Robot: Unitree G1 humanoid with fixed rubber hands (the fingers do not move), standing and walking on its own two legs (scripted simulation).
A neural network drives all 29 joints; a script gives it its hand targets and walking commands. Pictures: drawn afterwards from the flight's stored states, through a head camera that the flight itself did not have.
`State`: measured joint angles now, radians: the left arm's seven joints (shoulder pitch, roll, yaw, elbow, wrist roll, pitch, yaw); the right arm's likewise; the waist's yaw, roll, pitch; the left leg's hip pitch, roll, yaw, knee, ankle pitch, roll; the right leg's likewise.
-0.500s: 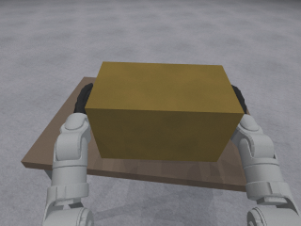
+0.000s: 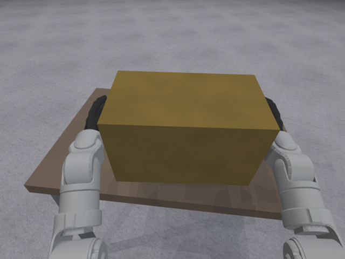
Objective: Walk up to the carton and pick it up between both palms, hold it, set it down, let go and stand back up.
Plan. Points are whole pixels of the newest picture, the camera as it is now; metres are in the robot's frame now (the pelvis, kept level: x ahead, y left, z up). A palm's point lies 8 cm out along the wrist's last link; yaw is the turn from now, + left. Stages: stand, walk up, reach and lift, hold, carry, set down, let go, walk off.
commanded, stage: hold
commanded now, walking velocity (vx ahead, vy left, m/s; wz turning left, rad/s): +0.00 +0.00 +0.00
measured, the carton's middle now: (184, 128) +0.35 +0.00 +0.17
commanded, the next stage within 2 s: set down in 0.24 s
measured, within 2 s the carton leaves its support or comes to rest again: neither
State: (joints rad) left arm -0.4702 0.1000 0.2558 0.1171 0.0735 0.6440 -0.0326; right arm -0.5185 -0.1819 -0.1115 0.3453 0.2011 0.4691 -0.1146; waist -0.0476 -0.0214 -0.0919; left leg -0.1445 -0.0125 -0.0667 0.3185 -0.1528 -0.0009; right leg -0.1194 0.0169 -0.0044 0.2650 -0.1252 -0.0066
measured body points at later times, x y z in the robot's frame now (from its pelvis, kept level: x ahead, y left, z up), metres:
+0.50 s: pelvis +0.00 +0.00 +0.00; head -0.04 +0.02 +0.45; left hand +0.37 +0.19 +0.16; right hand +0.36 -0.20 +0.16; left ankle +0.01 +0.12 -0.75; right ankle +0.01 -0.12 -0.75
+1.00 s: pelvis +0.02 +0.00 +0.00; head +0.01 +0.02 +0.45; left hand +0.40 +0.18 +0.12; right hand +0.38 -0.21 +0.12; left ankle +0.01 +0.12 -0.75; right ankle +0.01 -0.12 -0.75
